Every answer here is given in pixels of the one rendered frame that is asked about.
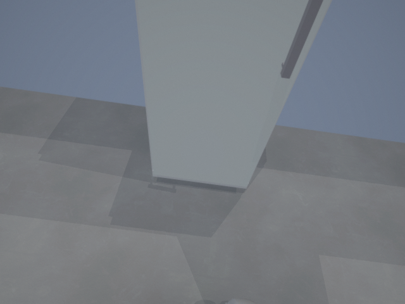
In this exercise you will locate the fridge door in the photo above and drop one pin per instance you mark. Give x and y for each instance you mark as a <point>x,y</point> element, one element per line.
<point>213,84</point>

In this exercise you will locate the handle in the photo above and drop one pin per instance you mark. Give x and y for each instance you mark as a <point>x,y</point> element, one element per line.
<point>301,35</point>

